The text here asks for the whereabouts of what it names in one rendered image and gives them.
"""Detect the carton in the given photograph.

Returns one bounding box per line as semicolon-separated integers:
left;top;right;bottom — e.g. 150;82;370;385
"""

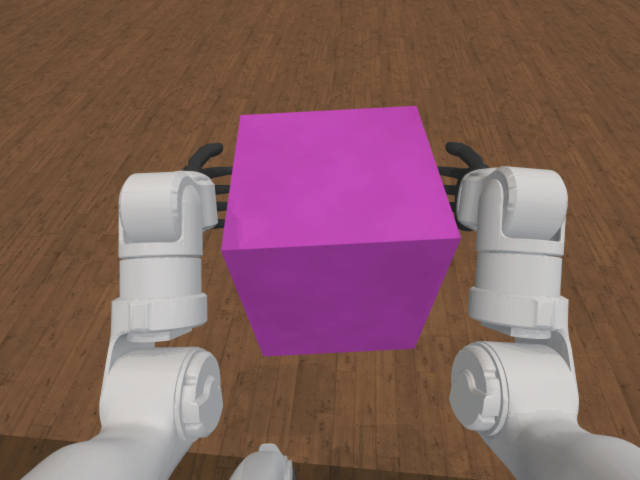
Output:
221;106;461;356

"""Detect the robot left hand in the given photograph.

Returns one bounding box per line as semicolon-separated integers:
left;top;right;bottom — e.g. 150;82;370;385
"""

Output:
183;143;233;231

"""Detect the left robot forearm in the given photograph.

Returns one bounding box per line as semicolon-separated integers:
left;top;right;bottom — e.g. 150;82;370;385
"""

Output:
99;171;218;425

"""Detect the right robot forearm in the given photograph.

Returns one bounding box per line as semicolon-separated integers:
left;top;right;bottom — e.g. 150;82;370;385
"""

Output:
456;166;579;415

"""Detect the robot right upper arm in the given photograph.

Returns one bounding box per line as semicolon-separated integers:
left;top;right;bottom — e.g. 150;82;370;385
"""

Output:
449;341;640;480

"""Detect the left robot shin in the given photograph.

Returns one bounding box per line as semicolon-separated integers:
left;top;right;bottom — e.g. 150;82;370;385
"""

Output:
258;443;282;454

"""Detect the robot left thigh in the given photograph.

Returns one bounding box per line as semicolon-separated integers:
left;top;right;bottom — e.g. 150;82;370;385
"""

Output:
229;451;293;480

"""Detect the robot right hand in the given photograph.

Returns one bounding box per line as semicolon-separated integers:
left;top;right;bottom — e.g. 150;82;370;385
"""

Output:
437;142;489;231

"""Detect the robot left upper arm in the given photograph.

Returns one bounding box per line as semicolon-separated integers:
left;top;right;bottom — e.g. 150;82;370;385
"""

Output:
20;347;223;480

